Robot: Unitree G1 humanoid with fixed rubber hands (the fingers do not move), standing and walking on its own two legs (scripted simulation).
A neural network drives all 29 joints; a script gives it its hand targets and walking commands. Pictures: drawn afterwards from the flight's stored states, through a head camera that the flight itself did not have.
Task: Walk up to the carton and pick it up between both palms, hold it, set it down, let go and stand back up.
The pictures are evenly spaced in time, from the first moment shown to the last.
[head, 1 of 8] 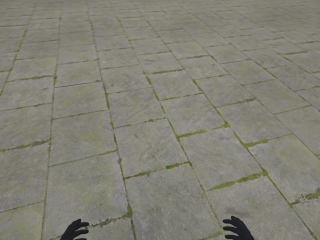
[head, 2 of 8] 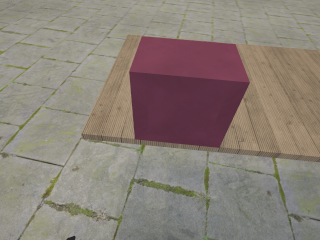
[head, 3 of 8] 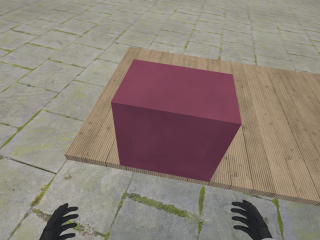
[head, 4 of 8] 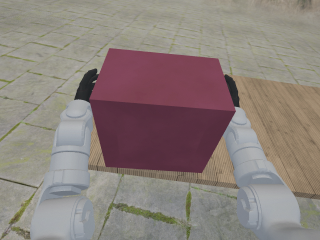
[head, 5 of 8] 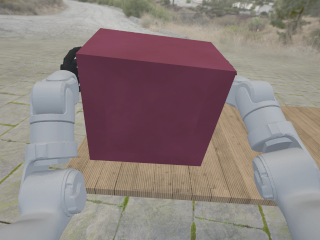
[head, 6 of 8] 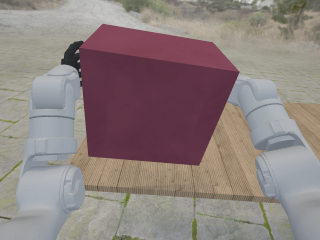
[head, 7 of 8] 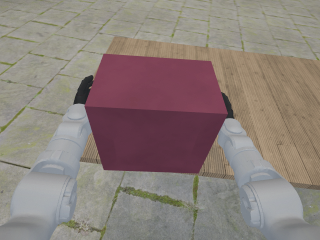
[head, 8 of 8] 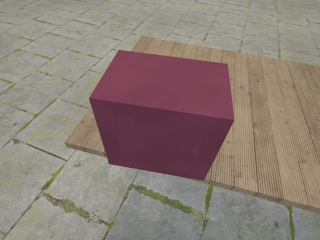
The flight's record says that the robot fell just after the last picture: no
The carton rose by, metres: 0.21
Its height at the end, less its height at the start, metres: +0.00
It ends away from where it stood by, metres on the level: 0.03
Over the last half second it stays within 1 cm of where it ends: yes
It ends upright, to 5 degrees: yes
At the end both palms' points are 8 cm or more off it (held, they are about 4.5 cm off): yes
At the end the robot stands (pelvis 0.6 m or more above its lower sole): yes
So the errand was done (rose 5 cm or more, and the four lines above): yes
